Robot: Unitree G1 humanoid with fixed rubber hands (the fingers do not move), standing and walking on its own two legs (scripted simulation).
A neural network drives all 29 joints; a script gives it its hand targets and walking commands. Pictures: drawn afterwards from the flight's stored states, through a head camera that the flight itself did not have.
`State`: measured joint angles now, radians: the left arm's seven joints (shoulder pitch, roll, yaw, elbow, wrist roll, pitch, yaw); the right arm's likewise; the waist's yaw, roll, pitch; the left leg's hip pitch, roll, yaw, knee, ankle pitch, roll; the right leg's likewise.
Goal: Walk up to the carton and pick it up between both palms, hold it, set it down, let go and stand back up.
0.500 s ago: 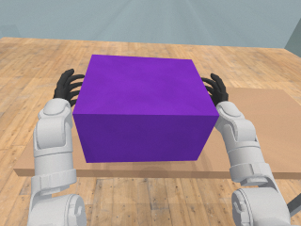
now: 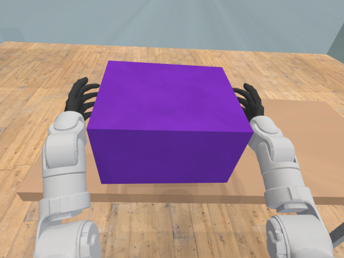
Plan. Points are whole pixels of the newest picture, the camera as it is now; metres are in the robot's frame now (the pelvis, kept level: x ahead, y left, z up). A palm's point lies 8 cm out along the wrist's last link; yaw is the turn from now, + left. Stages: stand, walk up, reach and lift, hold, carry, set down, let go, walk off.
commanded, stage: hold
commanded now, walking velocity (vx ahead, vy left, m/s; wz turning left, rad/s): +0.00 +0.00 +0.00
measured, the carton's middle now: (166, 120) +0.39 +0.00 +0.17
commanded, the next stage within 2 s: none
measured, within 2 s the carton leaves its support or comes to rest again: neither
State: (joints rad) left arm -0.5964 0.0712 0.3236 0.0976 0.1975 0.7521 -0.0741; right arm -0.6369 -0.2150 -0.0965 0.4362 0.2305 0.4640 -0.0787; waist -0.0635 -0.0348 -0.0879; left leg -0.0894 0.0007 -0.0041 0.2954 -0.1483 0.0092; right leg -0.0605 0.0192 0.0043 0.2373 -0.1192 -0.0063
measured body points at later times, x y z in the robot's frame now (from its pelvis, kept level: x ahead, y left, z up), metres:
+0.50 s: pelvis +0.00 +0.00 +0.00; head -0.05 +0.02 +0.45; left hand +0.36 +0.19 +0.21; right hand +0.36 -0.20 +0.20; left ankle +0.01 +0.11 -0.75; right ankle +0.01 -0.12 -0.75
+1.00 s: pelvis +0.00 +0.00 +0.00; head -0.06 +0.02 +0.45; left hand +0.37 +0.20 +0.21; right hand +0.38 -0.19 +0.21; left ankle +0.01 +0.11 -0.75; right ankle +0.01 -0.12 -0.75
